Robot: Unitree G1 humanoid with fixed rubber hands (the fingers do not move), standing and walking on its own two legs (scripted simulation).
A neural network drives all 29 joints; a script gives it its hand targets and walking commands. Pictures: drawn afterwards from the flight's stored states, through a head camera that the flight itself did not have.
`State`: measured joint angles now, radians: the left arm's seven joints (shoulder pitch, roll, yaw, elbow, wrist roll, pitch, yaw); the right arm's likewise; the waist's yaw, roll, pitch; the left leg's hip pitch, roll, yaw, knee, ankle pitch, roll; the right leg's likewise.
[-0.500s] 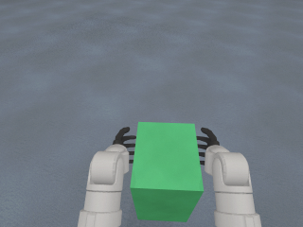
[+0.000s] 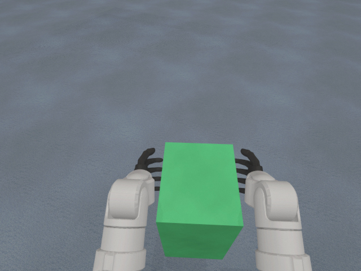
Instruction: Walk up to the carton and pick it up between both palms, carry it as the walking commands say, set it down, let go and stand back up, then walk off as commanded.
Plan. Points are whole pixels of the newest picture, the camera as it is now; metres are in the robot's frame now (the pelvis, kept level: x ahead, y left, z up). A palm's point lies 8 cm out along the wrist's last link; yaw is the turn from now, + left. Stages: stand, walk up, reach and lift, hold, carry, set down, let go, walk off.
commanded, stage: carry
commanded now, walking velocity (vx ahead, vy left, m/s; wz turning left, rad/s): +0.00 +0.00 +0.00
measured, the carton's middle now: (196, 205) +0.29 +0.00 +0.01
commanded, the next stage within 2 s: none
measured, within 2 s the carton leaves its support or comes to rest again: neither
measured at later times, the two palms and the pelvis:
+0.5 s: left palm (148, 171) +0.32 +0.11 +0.09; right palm (256, 173) +0.32 -0.12 +0.10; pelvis +0.02 -0.01 +0.00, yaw +0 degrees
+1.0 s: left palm (151, 169) +0.32 +0.10 +0.09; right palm (258, 171) +0.33 -0.13 +0.09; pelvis +0.03 -0.01 +0.00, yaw +0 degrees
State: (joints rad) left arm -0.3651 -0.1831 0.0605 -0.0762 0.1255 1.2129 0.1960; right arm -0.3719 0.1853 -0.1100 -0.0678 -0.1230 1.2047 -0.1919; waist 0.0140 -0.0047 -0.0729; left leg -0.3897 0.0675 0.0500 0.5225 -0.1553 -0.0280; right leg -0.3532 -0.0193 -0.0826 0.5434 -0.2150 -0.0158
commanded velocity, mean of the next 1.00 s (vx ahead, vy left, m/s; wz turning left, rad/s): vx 0.00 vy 0.00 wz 0.00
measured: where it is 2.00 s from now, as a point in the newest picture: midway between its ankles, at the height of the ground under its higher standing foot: outside the picture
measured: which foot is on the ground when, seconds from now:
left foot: down 0.00-1.00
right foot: down 0.00-1.00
